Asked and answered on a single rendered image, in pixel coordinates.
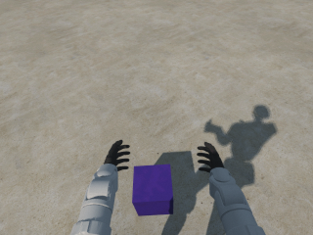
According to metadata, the left robot forearm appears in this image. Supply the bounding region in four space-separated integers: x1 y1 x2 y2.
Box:
70 164 118 235

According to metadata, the robot right hand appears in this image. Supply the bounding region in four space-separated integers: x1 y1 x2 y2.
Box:
197 142 225 172

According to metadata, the right robot forearm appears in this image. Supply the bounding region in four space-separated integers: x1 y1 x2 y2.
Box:
209 167 266 235

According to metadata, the carton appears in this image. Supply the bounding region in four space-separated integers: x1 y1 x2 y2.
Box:
132 164 174 216

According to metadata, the robot left hand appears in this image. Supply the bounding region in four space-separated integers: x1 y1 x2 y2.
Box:
104 140 130 171

